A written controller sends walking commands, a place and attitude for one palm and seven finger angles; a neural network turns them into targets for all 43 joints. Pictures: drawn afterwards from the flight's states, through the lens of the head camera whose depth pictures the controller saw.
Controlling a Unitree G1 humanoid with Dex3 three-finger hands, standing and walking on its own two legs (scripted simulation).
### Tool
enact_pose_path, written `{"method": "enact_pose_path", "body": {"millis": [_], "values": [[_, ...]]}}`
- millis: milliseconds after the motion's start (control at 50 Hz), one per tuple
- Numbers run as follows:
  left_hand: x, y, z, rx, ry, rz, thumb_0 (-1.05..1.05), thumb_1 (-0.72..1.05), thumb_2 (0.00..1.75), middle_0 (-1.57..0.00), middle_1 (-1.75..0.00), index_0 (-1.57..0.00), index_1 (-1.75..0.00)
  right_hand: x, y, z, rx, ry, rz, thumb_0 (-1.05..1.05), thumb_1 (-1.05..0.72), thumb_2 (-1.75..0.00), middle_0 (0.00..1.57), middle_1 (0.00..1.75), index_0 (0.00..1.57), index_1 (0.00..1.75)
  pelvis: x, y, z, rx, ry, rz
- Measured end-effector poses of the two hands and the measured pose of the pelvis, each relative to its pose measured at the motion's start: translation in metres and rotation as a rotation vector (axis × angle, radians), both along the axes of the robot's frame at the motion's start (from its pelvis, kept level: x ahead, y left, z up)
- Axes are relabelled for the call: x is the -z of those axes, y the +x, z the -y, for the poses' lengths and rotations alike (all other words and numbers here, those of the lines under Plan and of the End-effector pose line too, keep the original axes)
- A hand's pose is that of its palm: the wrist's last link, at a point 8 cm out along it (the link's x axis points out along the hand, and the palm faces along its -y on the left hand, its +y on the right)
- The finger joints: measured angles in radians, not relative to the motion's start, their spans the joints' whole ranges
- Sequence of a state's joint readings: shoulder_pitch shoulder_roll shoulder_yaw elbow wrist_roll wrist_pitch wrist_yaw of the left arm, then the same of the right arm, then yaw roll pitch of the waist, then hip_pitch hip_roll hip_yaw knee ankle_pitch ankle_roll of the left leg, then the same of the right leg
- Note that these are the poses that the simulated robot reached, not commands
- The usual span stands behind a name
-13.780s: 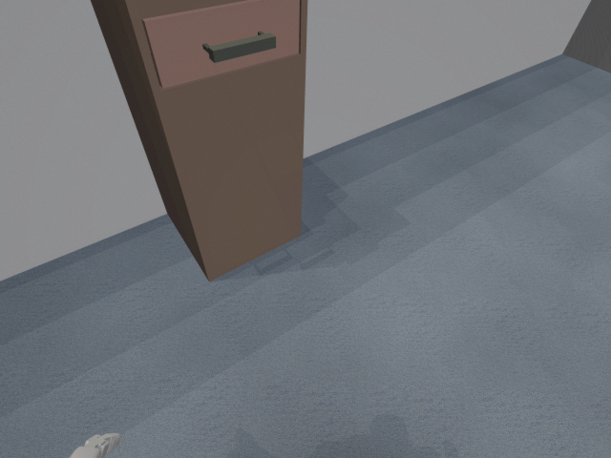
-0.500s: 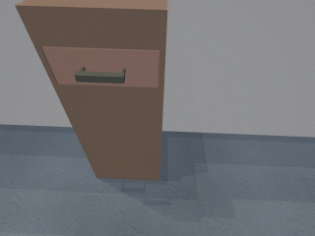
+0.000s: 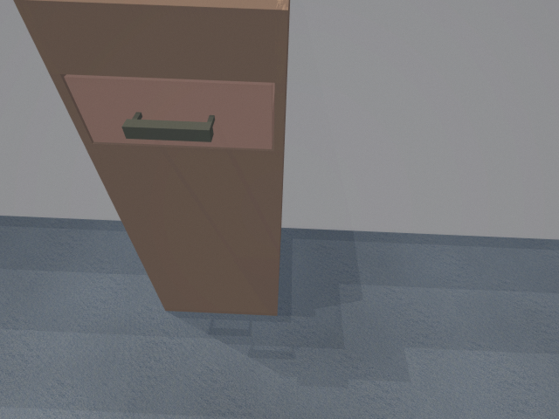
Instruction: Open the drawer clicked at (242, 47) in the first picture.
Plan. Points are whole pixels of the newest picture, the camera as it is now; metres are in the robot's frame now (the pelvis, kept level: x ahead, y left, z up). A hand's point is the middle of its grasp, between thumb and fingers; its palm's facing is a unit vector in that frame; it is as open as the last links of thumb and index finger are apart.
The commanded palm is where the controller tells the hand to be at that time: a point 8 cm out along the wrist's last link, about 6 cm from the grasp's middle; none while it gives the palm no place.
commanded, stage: look again from close up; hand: left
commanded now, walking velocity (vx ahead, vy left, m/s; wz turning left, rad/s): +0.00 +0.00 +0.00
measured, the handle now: (171, 124) +0.61 +0.25 +0.10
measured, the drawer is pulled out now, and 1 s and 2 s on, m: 0.00 0.00 0.00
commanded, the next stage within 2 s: shuffle to correct the standing spot in 0.46 s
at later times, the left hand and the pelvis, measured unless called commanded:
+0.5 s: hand out of the picture +0.00 +0.16 -0.17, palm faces +0.05 -0.98 -0.18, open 7.4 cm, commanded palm none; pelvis +0.01 +0.00 +0.00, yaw +0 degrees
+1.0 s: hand out of the picture +0.05 +0.20 -0.18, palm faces +0.04 -0.99 -0.14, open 7.4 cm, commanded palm none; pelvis +0.08 +0.04 +0.00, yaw -1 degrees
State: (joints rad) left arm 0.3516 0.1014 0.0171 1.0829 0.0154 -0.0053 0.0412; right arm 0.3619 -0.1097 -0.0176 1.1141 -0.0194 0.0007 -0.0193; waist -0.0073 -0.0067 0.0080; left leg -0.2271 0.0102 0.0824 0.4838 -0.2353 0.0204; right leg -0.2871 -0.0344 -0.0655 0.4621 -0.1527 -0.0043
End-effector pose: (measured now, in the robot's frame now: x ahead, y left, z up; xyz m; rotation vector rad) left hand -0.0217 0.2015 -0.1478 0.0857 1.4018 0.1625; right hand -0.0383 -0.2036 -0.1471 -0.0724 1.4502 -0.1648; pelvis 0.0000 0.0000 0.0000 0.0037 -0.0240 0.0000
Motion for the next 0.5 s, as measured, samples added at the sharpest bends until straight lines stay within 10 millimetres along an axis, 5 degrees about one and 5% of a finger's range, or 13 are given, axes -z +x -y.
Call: {"method": "enact_pose_path", "body": {"millis": [500], "values": [[-0.005, 0.016, -0.011, 0.012, 0.02, -0.005, 0.0, 0.91, 0.9, -0.2, -0.3, -0.19, -0.29, -0.002, 0.032, 0.002, -0.018, -0.008, 0.034, 0.0, -0.91, -0.9, 0.2, 0.3, 0.2, 0.3, -0.003, 0.013, -0.003, 0.002, 0.001, 0.0]]}}
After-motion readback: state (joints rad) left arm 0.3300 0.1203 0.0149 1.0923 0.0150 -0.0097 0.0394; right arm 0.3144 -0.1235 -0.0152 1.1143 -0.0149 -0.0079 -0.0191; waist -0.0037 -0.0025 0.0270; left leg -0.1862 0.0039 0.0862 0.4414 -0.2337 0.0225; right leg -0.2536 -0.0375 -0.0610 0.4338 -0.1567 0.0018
